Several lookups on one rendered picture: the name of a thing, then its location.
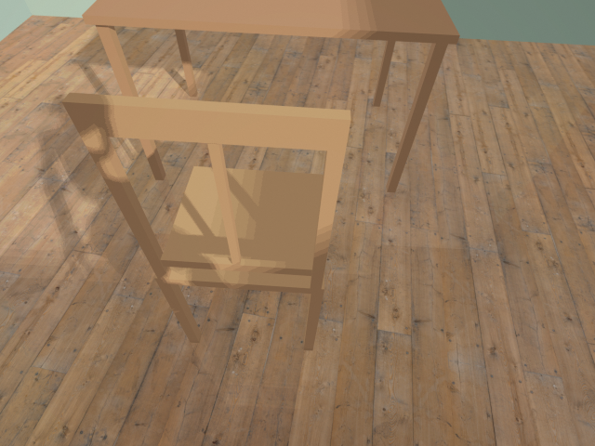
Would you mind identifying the table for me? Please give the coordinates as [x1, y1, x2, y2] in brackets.
[82, 0, 460, 192]

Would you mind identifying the chair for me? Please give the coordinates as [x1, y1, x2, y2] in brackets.
[62, 93, 351, 350]

